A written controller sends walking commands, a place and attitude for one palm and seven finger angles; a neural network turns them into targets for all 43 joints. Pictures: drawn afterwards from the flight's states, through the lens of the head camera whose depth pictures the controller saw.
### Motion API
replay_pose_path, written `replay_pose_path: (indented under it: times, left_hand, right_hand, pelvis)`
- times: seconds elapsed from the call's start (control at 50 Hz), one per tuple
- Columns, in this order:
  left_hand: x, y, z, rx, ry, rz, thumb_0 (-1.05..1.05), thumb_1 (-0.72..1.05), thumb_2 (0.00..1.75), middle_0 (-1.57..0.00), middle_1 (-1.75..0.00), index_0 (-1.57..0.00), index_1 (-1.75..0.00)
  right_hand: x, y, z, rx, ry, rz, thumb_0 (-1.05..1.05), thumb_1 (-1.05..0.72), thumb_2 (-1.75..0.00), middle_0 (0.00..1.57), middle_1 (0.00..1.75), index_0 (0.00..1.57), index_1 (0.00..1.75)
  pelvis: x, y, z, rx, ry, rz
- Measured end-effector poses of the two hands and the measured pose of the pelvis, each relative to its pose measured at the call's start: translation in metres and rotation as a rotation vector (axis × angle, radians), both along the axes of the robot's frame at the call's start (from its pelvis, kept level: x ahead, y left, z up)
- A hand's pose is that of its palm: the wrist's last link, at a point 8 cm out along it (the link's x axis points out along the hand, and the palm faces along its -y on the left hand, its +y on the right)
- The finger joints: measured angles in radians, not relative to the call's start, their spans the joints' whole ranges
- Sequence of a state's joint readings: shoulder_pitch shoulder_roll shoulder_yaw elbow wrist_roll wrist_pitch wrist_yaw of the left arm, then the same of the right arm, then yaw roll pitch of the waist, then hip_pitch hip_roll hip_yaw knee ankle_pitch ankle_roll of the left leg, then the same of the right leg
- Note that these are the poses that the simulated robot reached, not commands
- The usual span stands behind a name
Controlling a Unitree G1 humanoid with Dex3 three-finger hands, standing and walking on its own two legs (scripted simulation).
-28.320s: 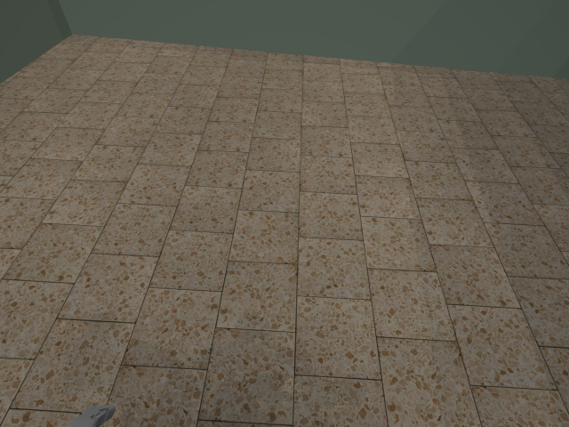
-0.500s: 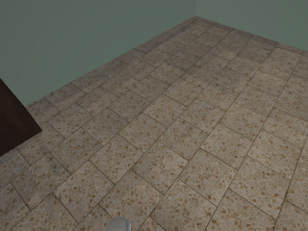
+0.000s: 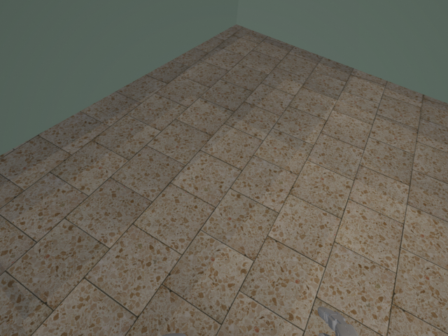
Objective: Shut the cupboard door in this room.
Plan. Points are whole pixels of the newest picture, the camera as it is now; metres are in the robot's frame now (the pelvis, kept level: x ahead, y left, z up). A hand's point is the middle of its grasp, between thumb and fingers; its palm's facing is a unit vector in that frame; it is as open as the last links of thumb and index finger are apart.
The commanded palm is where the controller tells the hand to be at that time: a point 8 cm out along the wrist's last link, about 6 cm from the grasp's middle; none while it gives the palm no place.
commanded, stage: walk around to get in front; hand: left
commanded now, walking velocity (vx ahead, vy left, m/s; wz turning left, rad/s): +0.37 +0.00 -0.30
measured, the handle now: out of the picture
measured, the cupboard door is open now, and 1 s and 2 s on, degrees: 87 87 87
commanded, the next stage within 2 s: none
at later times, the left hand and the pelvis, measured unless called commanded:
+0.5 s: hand (211, 226) +0.39 +0.07 -0.16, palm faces -0.29 -0.95 -0.15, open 7.4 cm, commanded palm none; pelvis +0.21 -0.05 -0.01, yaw -10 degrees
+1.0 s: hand (186, 232) +0.38 +0.14 -0.19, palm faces -0.06 -0.99 -0.15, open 7.4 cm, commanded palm none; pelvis +0.42 -0.04 -0.01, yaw -8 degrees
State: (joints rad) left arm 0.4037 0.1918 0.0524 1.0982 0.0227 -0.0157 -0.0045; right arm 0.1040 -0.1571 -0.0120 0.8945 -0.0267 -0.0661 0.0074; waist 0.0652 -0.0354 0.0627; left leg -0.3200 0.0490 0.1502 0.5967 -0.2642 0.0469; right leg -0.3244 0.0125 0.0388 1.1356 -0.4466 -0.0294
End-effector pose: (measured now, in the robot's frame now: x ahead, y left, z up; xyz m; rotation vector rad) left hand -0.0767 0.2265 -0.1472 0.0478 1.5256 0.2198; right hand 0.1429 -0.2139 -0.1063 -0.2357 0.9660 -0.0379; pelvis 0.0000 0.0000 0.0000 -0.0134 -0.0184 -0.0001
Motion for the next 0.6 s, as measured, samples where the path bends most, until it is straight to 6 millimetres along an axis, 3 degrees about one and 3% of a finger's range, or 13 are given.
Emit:
replay_pose_path:
  times: [0.1,0.18,0.26,0.36,0.44,0.5,0.54,0.6]
  left_hand:
    - [0.129,0.037,0.014,0.047,-0.205,-0.118,0.01,0.91,0.9,-0.2,-0.3,-0.2,-0.3]
    - [0.22,0.044,0.025,0.068,-0.323,-0.192,0.01,0.91,0.9,-0.2,-0.3,-0.19,-0.3]
    - [0.295,0.03,0.031,0.057,-0.381,-0.268,0.01,0.91,0.9,-0.2,-0.3,-0.19,-0.3]
    - [0.377,-0.016,0.027,0.002,-0.408,-0.377,0.01,0.91,0.9,-0.2,-0.3,-0.19,-0.3]
    - [0.439,-0.067,0.017,-0.044,-0.432,-0.457,0.01,0.91,0.9,-0.2,-0.3,-0.19,-0.3]
    - [0.472,-0.101,0.009,-0.064,-0.473,-0.476,0.01,0.91,0.9,-0.2,-0.3,-0.2,-0.3]
    - [0.478,-0.112,0.009,-0.07,-0.473,-0.454,0.0,0.91,0.9,-0.2,-0.3,-0.2,-0.3]
    - [0.468,-0.113,0.013,-0.061,-0.415,-0.397,0.0,0.9,0.9,-0.2,-0.3,-0.2,-0.3]
  right_hand:
    - [-0.057,-0.009,-0.002,-0.03,0.164,-0.177,-0.01,-0.93,-0.9,0.2,0.3,0.2,0.3]
    - [-0.104,-0.017,-0.003,-0.053,0.321,-0.287,-0.01,-0.94,-0.9,0.2,0.3,0.2,0.29]
    - [-0.142,-0.009,-0.003,-0.034,0.474,-0.375,0.0,-0.93,-0.9,0.2,0.3,0.2,0.29]
    - [-0.163,0.012,-0.001,0.034,0.632,-0.459,0.0,-0.92,-0.9,0.2,0.3,0.19,0.29]
    - [-0.158,0.023,-0.005,0.105,0.736,-0.521,0.0,-0.92,-0.9,0.2,0.3,0.2,0.29]
    - [-0.137,0.019,-0.014,0.157,0.787,-0.542,0.0,-0.91,-0.9,0.2,0.3,0.2,0.29]
    - [-0.108,0.008,-0.019,0.17,0.765,-0.536,0.01,-0.91,-0.9,0.2,0.3,0.2,0.29]
    - [-0.043,-0.019,-0.025,0.157,0.656,-0.493,0.01,-0.91,-0.9,0.2,0.3,0.2,0.29]
  pelvis:
    - [0.034,0.013,0.012,-0.001,0.004,-0.034]
    - [0.064,0.016,0.015,0.01,0.015,-0.066]
    - [0.095,0.012,0.014,0.016,0.026,-0.094]
    - [0.137,-0.003,0.01,0.018,0.039,-0.127]
    - [0.176,-0.025,0.0,0.02,0.051,-0.152]
    - [0.205,-0.046,-0.009,0.016,0.045,-0.166]
    - [0.22,-0.055,-0.007,0.019,0.033,-0.162]
    - [0.242,-0.064,0.002,0.022,0.018,-0.157]
